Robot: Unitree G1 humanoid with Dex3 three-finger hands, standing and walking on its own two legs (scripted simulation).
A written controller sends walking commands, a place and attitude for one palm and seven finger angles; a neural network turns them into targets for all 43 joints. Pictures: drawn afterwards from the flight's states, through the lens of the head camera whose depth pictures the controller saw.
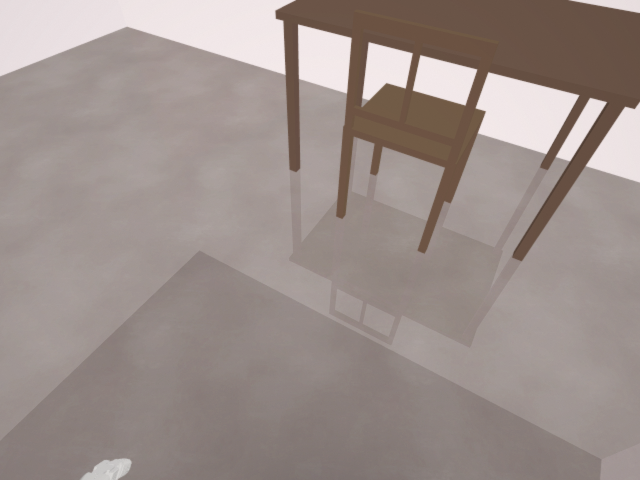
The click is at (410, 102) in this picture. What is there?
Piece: chair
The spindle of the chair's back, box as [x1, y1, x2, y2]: [399, 41, 422, 122]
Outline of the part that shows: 420,42 415,41 399,120 401,122 404,122 406,119 422,44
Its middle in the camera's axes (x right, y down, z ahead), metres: +0.28 -0.48 +1.19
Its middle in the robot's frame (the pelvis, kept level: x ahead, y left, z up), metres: +1.22 -0.22 -0.09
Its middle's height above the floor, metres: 0.68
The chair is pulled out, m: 0.00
